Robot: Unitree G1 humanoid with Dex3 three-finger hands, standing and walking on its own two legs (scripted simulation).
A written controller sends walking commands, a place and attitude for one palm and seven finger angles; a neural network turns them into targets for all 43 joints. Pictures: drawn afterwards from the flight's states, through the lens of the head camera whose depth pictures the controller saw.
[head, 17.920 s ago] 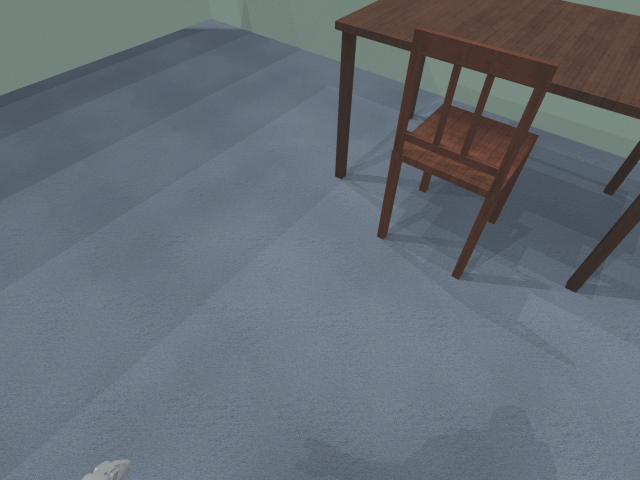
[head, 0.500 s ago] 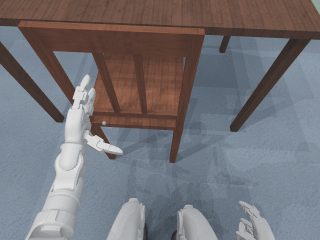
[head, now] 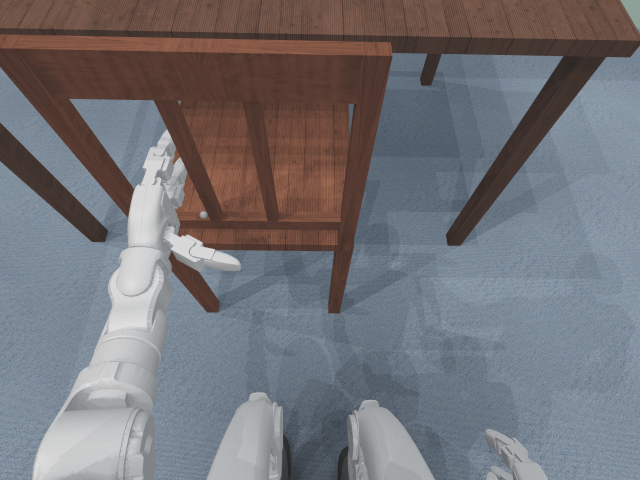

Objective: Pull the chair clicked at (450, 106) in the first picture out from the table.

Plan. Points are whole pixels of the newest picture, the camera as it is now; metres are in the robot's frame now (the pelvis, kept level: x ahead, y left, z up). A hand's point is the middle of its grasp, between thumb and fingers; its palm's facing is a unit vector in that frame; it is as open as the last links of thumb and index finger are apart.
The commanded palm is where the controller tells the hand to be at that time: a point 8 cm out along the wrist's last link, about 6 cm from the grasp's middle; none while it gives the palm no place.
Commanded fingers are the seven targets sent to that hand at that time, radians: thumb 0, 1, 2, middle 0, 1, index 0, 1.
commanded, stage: push the fingers through the gap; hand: left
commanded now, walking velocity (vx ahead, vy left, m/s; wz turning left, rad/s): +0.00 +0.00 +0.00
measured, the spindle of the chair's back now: (195, 168) +0.51 +0.17 +0.01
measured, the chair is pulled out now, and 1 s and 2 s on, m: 0.00 0.00 0.00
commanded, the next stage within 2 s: hook a spindle and tug to test in 0.90 s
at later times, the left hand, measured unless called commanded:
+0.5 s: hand (208, 185) +0.47 +0.14 +0.04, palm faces +0.01 -1.00 -0.05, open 17.0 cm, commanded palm +0.45 +0.19 +0.03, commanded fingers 0.00 -0.50 0.30 -0.06 -0.08 -0.06 -0.08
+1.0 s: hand (206, 183) +0.48 +0.14 +0.03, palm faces +0.01 -1.00 -0.04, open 17.0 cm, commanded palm +0.45 +0.19 +0.03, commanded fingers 0.00 -0.50 0.30 -0.08 -0.13 -0.08 -0.13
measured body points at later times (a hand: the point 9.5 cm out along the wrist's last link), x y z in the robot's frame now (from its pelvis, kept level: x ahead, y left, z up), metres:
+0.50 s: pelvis +0.00 +0.01 +0.00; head +0.13 +0.01 +0.43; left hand +0.46 +0.19 +0.04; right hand +0.06 -0.26 -0.13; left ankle +0.05 +0.10 -0.61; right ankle +0.02 -0.09 -0.61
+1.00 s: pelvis +0.00 +0.01 +0.00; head +0.14 +0.01 +0.42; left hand +0.47 +0.20 +0.03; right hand +0.05 -0.26 -0.13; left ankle +0.05 +0.10 -0.61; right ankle +0.02 -0.09 -0.61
